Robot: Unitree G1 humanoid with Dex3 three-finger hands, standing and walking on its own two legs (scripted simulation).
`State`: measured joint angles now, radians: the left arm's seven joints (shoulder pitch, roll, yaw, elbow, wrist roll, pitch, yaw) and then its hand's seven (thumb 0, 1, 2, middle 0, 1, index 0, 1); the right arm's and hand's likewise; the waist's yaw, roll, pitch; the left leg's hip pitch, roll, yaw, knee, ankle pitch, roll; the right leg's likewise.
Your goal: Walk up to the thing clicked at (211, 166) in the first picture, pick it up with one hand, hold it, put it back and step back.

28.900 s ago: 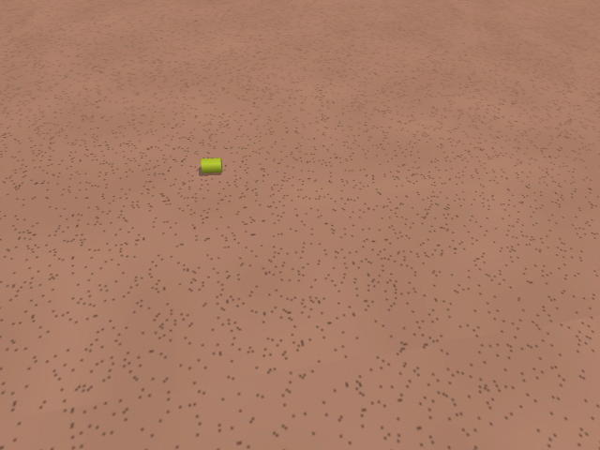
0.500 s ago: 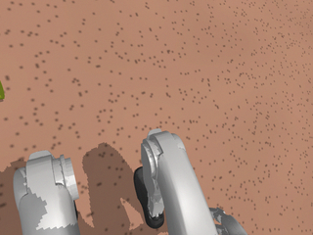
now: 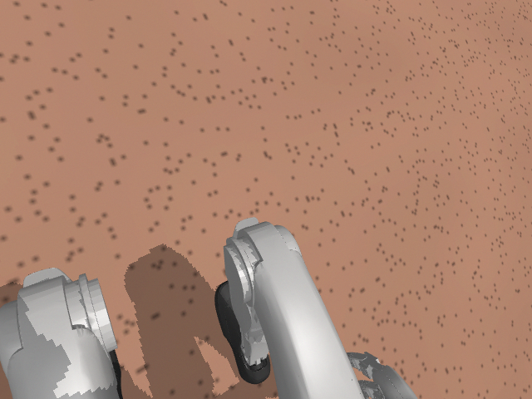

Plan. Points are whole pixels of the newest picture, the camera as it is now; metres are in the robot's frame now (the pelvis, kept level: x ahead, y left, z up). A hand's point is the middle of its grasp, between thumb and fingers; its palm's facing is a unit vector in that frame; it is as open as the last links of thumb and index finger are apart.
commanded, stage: approach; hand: left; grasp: from above
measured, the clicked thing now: out of the picture +0.49 +0.35 -0.29
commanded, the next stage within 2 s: close in in 0.30 s
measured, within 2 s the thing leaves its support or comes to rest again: neither
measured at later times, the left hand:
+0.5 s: hand out of the picture +0.46 +0.35 -0.19, palm faces -0.51 -0.14 -0.85, open 13.8 cm
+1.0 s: hand out of the picture +0.48 +0.33 -0.23, palm faces -0.45 -0.13 -0.88, open 14.0 cm
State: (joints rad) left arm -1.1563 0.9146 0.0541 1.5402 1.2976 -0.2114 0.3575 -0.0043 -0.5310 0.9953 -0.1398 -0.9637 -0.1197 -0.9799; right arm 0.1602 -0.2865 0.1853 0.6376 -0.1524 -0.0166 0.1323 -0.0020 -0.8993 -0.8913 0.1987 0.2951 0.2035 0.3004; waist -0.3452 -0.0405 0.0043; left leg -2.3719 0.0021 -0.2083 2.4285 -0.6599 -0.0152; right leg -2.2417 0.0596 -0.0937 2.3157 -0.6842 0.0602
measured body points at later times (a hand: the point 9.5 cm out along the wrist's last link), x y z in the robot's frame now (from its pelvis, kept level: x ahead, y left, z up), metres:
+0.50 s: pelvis +0.00 +0.00 +0.00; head +0.26 +0.11 +0.34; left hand +0.49 +0.36 -0.14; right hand +0.06 -0.27 -0.08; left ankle +0.07 +0.13 -0.29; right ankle +0.11 -0.13 -0.29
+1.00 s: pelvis +0.00 +0.00 -0.02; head +0.27 +0.12 +0.32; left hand +0.50 +0.34 -0.18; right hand +0.03 -0.25 -0.08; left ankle +0.07 +0.13 -0.29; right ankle +0.11 -0.13 -0.29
